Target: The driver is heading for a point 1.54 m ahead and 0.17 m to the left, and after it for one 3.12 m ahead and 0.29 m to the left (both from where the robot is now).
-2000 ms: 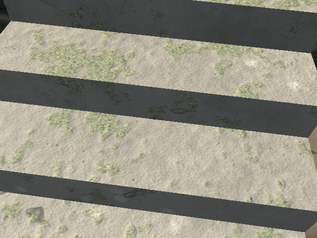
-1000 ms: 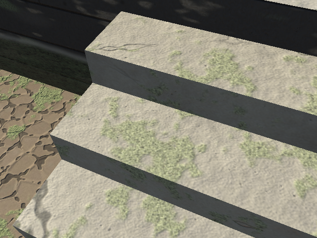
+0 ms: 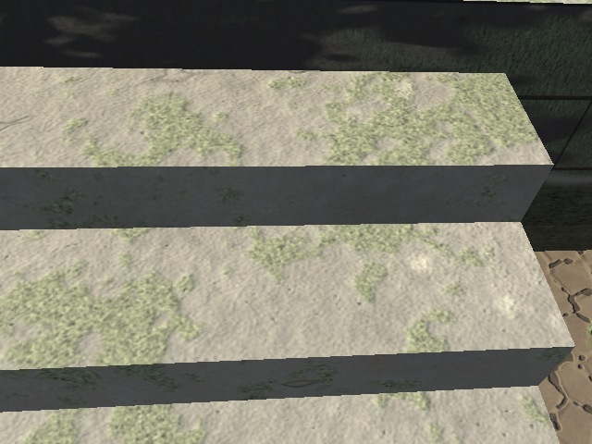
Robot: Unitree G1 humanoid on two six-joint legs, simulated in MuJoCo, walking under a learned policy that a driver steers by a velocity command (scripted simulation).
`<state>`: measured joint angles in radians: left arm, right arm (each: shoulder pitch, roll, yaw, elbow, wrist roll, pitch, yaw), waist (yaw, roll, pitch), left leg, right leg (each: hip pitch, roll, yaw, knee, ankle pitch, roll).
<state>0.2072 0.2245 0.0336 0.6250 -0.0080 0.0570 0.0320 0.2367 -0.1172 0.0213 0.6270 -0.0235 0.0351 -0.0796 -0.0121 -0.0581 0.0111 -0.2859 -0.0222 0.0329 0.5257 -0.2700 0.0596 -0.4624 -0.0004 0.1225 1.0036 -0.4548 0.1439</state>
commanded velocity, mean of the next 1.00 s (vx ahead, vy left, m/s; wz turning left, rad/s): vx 0.05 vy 0.00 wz -0.03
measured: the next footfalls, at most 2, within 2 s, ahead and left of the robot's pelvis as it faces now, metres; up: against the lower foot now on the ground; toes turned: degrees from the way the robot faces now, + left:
right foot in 0.10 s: +0.05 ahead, -0.15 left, +0.00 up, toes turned +2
right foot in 1.36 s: +0.37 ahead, -0.19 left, +0.17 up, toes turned -6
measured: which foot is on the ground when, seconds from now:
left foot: down 0.00-1.00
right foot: up 0.00-0.08, down 0.10-0.98, up 1.00-1.00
